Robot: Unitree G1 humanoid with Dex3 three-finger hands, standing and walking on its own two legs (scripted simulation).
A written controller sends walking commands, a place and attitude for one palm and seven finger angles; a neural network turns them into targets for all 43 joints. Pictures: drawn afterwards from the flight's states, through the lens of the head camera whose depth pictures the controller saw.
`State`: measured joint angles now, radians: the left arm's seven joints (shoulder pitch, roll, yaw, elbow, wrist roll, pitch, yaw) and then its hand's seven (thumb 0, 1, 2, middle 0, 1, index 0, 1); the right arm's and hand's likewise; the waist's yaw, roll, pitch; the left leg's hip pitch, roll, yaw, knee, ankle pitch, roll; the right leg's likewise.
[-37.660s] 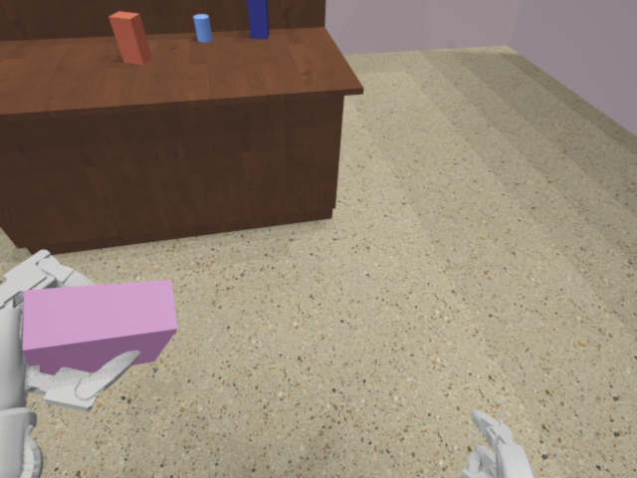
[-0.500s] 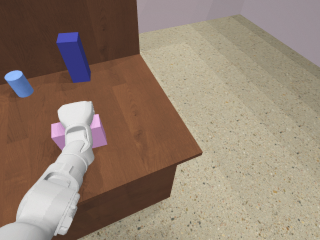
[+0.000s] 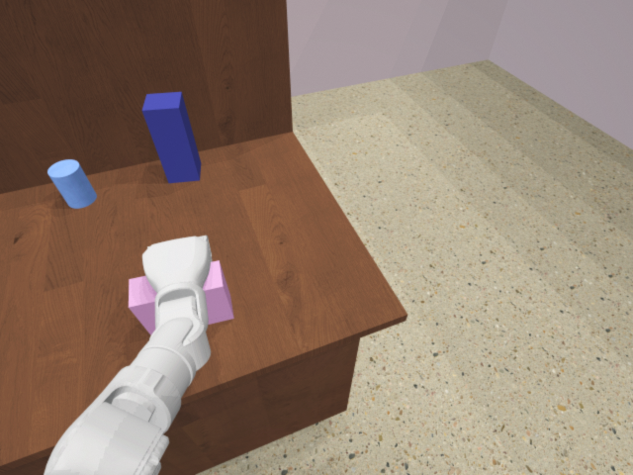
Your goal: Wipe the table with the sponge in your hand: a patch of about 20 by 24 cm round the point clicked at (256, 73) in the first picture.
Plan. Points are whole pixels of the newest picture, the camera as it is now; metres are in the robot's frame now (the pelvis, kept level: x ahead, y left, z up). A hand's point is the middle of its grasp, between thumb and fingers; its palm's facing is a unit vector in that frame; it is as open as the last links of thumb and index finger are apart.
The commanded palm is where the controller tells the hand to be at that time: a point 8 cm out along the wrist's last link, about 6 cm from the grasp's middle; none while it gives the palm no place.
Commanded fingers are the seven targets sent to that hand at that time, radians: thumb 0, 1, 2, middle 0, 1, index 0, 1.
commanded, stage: wipe back along the middle lane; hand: left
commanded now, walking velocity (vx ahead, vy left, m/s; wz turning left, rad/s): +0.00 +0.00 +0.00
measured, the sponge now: (187, 305) +0.37 +0.23 -0.04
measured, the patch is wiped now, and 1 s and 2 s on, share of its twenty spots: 0.75 0.80 0.80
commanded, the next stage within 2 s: slide across to the third lane in 1.36 s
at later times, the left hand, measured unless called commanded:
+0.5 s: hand (192, 306) +0.34 +0.20 +0.00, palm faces -0.05 -0.01 -1.00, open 9.1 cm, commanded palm +0.30 +0.18 +0.03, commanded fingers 0.00 0.10 1.30 -1.20 -1.60 -1.20 -1.60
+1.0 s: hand (194, 309) +0.34 +0.20 +0.00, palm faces -0.06 -0.01 -1.00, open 9.1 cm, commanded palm +0.30 +0.17 +0.03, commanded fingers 0.00 0.10 1.30 -1.20 -1.60 -1.20 -1.60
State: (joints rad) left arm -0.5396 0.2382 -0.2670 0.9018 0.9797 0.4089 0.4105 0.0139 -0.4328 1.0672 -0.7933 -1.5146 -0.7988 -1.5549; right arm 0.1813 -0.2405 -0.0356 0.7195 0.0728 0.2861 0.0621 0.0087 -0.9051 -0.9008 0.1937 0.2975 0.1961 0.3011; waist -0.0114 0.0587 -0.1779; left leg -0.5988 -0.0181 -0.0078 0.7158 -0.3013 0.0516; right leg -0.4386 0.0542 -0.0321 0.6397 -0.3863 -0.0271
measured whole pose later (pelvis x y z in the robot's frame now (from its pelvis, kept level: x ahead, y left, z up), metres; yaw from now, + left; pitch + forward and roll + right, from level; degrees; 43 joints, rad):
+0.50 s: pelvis +0.00 -0.02 +0.00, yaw +0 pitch +7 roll -1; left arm -0.36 0.23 -0.30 0.69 0.98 0.45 0.37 0.03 -0.43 1.07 -0.79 -1.52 -0.80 -1.55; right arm 0.14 -0.25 -0.02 0.67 0.09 0.29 0.04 0.01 -0.90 -0.90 0.19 0.30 0.20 0.30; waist 0.01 0.06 -0.16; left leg -0.51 -0.01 -0.01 0.68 -0.30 0.03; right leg -0.36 0.06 -0.04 0.62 -0.39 -0.05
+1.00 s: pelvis +0.00 -0.03 +0.00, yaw +1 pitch +8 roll -1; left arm -0.35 0.24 -0.27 0.67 0.99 0.43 0.35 0.02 -0.44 1.07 -0.80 -1.52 -0.81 -1.54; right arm 0.13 -0.25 -0.02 0.67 0.08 0.27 0.04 0.01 -0.90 -0.90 0.19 0.30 0.20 0.30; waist 0.02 0.06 -0.16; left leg -0.53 -0.01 -0.02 0.70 -0.30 0.02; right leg -0.38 0.06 -0.04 0.66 -0.41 -0.06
